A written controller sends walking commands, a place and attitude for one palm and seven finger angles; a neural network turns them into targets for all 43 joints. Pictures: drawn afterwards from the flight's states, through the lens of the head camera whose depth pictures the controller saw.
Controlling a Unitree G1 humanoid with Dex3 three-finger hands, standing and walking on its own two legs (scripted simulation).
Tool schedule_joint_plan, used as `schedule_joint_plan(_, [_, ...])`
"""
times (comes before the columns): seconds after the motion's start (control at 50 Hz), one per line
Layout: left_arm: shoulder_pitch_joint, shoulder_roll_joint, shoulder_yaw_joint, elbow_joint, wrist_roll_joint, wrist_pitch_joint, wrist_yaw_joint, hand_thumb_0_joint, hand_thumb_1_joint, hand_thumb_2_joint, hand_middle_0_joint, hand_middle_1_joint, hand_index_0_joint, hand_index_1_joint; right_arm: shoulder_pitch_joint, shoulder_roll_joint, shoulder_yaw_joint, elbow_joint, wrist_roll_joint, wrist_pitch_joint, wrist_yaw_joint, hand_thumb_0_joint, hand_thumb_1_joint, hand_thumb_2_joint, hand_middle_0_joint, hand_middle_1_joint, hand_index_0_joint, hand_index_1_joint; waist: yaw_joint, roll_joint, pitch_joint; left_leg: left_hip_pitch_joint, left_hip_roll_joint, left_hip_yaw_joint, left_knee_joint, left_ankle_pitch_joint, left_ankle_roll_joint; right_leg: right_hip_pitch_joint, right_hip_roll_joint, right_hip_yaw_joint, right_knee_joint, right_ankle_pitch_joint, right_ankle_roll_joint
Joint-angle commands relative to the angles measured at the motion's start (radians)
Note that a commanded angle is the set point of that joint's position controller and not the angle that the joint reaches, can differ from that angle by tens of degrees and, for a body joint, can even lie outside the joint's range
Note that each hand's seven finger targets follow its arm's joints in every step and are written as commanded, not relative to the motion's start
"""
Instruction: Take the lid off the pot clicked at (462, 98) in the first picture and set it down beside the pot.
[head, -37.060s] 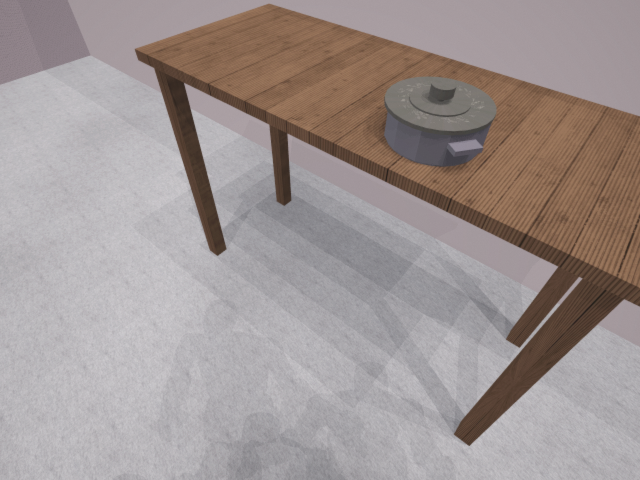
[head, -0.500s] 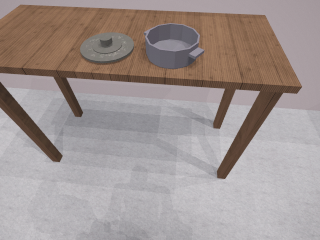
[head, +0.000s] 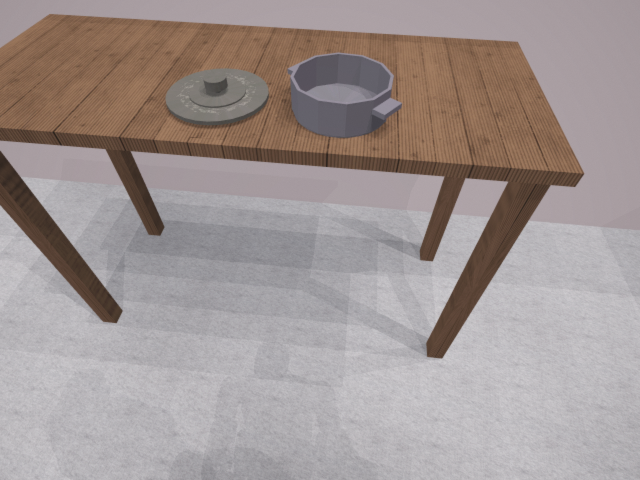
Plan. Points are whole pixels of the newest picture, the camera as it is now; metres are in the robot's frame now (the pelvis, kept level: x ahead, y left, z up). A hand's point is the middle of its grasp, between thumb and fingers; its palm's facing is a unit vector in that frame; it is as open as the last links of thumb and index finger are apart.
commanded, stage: let the arm hang, fingers relaxed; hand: left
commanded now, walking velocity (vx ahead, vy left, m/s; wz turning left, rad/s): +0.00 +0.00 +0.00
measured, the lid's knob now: (215, 81) +0.77 +0.24 +0.09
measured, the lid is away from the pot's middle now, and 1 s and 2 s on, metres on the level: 0.25 0.25 0.25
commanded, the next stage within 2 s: look to check the result in 0.68 s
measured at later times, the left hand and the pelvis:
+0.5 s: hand out of the picture -0.02 +0.17 -0.18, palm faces +0.05 -0.98 -0.18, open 7.3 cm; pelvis -0.01 +0.01 +0.00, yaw +0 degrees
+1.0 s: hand out of the picture -0.01 +0.18 -0.18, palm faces +0.04 -0.98 -0.19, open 7.3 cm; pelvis -0.01 +0.01 +0.00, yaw +0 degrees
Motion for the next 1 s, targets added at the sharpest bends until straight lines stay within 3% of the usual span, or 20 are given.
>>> schedule_joint_plan(0.0, [0.044,0.084,0.011,-0.03,-0.004,-0.022,0.0,0.0,0.9,0.9,-0.2,-0.3,-0.2,-0.3,0.073,-0.082,-0.016,-0.022,-0.006,-0.017,-0.008,0.0,-0.9,-0.9,0.2,0.3,0.2,0.3,-0.001,-0.01,0.007,-0.019,0.07,-0.062,-0.077,0.153,0.05,-0.035,-0.106,0.082,-0.087,0.18,-0.025])
schedule_joint_plan(0.3, [0.076,0.061,0.009,-0.012,-0.002,-0.024,0.002,0.0,0.9,0.9,-0.2,-0.3,-0.2,-0.3,0.082,-0.069,-0.018,-0.018,-0.006,-0.019,-0.009,0.0,-0.9,-0.9,0.2,0.3,0.2,0.3,0.001,-0.011,0.021,-0.048,0.071,-0.074,-0.082,0.108,0.053,-0.06,-0.103,0.082,-0.087,0.132,-0.022])
schedule_joint_plan(0.34, [0.074,0.061,0.01,-0.016,0.0,-0.022,0.002,0.0,0.9,0.9,-0.2,-0.3,-0.2,-0.3,0.084,-0.068,-0.018,-0.019,-0.006,-0.018,-0.009,0.0,-0.9,-0.9,0.2,0.3,0.2,0.3,0.0,0.018,0.035,-0.055,0.074,-0.081,-0.091,0.088,0.054,-0.074,-0.1,0.078,-0.086,0.109,-0.023])
schedule_joint_plan(0.4, [0.077,0.059,0.011,-0.013,-0.001,-0.025,0.001,0.0,0.9,0.9,-0.2,-0.3,-0.2,-0.3,0.085,-0.07,-0.018,-0.019,-0.006,-0.023,-0.01,0.0,-0.9,-0.9,0.2,0.3,0.2,0.3,0.002,-0.008,0.009,-0.05,0.073,-0.081,-0.082,0.134,0.055,-0.05,-0.104,0.075,-0.077,0.159,-0.021])
schedule_joint_plan(0.8, [0.071,0.069,0.012,-0.016,-0.002,-0.028,0.001,0.0,0.9,0.9,-0.2,-0.3,-0.2,-0.3,0.064,-0.086,-0.019,-0.019,-0.006,-0.027,-0.012,0.0,-0.9,-0.9,0.2,0.3,0.2,0.3,0.001,-0.01,-0.012,-0.021,0.076,-0.079,-0.079,0.198,0.053,-0.036,-0.112,0.072,-0.067,0.237,-0.016])
schedule_joint_plan(0.98, [0.062,0.08,0.011,-0.018,-0.001,-0.027,0.0,0.0,0.9,0.9,-0.2,-0.3,-0.2,-0.3,0.055,-0.091,-0.019,-0.016,-0.006,-0.027,-0.01,0.0,-0.9,-0.9,0.2,0.3,0.2,0.3,0.002,-0.01,0.005,-0.034,0.076,-0.087,-0.093,0.169,0.054,-0.04,-0.111,0.071,-0.077,0.203,-0.015])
